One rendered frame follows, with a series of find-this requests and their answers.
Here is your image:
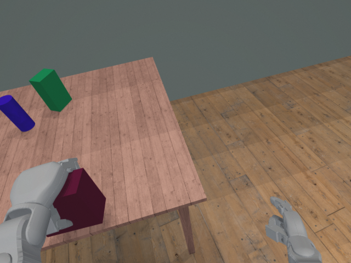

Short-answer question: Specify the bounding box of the table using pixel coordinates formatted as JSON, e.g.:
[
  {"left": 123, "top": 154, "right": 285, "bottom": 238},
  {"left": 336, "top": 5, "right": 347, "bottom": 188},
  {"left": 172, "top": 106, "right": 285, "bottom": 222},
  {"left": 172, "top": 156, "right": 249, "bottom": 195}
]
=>
[{"left": 0, "top": 57, "right": 207, "bottom": 254}]

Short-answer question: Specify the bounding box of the robot left hand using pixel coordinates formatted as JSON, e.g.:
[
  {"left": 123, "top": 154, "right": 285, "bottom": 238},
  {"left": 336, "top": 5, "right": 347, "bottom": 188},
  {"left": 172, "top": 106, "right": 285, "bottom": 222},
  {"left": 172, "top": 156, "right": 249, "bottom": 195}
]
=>
[{"left": 10, "top": 158, "right": 80, "bottom": 235}]

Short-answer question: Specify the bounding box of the robot left forearm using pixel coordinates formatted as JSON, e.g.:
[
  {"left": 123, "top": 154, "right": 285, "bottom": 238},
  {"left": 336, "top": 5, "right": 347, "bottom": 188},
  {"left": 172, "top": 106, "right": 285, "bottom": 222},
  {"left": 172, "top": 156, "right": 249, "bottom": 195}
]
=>
[{"left": 0, "top": 203, "right": 51, "bottom": 263}]

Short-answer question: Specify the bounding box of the sponge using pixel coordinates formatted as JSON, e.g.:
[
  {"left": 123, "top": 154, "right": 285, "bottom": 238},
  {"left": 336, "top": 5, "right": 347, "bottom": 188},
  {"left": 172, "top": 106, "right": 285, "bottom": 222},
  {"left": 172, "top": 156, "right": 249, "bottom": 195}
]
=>
[{"left": 46, "top": 168, "right": 106, "bottom": 237}]

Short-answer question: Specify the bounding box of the robot right hand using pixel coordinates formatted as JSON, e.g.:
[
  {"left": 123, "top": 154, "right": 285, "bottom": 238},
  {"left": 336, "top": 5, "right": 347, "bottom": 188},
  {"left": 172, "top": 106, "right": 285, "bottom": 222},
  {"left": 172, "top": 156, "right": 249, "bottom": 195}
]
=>
[{"left": 265, "top": 196, "right": 308, "bottom": 246}]

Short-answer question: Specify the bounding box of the robot right forearm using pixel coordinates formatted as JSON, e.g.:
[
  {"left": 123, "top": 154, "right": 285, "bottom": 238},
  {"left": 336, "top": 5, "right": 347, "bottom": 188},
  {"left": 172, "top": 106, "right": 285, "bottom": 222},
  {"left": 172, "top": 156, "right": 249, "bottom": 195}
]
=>
[{"left": 287, "top": 235, "right": 322, "bottom": 263}]

